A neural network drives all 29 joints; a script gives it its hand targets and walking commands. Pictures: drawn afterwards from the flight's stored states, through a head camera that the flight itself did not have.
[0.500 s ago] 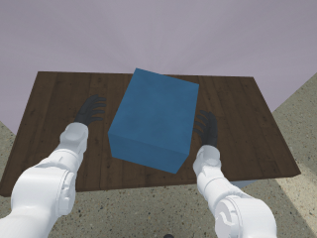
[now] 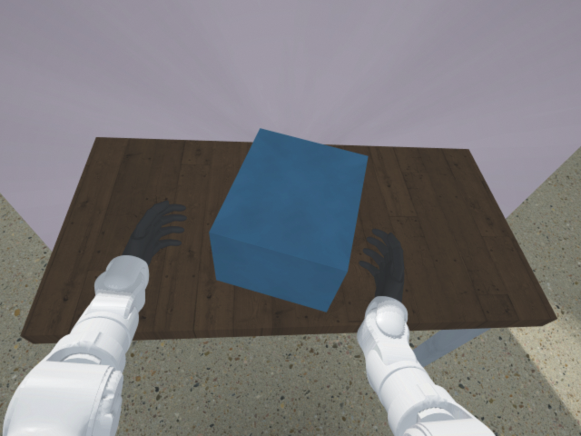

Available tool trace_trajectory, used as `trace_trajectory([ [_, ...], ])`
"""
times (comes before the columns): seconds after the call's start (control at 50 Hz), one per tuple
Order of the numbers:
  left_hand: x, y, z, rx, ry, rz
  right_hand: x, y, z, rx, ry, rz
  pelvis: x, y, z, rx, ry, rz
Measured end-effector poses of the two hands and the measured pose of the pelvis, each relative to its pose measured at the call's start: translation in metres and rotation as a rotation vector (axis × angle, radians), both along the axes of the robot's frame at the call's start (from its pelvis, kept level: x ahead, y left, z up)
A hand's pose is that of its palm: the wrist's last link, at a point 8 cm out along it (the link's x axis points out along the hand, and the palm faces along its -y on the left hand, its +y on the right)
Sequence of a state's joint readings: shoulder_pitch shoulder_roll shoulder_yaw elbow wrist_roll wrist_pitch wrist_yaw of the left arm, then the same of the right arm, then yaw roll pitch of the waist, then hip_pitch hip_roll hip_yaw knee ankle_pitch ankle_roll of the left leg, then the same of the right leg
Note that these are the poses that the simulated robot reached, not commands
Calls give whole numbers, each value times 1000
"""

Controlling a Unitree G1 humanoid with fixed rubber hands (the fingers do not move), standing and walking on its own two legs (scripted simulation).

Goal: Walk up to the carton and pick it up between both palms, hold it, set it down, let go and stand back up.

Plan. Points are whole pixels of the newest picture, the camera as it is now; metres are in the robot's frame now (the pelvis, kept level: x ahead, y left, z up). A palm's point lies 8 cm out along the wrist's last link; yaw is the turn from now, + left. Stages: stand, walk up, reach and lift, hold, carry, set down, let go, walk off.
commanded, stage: set down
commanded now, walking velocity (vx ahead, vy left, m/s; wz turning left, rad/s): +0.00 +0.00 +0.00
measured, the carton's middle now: (292, 217) +0.48 -0.03 -0.03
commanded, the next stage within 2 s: none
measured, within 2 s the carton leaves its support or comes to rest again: neither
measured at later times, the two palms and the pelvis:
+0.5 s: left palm (102, 284) +0.34 +0.24 +0.01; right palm (389, 312) +0.29 -0.15 +0.01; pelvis +0.00 +0.00 +0.01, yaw +1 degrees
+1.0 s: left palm (57, 357) +0.24 +0.26 +0.01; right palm (403, 354) +0.24 -0.15 +0.02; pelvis +0.01 +0.00 +0.01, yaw +1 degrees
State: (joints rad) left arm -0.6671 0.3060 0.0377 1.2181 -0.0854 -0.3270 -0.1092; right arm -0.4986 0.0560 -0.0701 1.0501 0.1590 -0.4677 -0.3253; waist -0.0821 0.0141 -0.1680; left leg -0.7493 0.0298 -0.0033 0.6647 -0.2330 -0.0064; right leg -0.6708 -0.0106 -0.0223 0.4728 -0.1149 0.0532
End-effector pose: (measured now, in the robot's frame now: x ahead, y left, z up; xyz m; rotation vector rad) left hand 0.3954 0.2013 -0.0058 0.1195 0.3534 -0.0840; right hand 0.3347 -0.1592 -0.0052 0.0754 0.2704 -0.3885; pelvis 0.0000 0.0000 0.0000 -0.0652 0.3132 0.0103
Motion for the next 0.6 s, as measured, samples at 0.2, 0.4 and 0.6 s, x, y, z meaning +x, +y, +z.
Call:
trace_trajectory([
  [0.2, -20, 8, 6, 2, 15, -5, -17, 4, 6, 6, -7, -24, -3, 0, 2, 1, -70, 4],
  [0.4, -46, 25, 11, 3, 21, 27, -32, 7, 15, 20, -10, -30, -2, 1, 5, 1, -143, 9],
  [0.6, -75, 44, 16, 22, 28, 36, -53, 14, 15, 45, 1, -43, 4, 2, 7, 1, -215, 14],
])
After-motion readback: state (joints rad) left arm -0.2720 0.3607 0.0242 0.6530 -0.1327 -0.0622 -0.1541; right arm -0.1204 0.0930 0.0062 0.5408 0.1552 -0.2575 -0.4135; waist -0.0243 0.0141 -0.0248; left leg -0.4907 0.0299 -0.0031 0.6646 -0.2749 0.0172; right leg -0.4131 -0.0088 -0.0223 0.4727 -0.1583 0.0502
